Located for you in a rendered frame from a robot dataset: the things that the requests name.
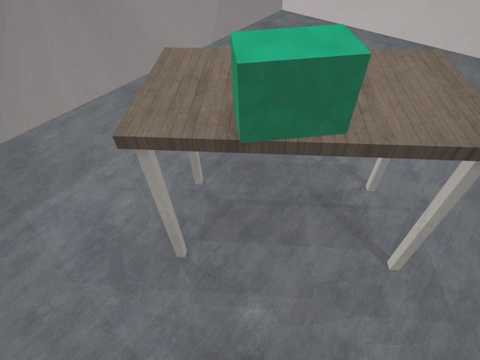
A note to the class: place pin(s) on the carton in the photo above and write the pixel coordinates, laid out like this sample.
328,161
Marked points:
296,82

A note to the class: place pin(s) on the table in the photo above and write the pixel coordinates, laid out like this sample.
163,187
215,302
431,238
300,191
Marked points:
413,104

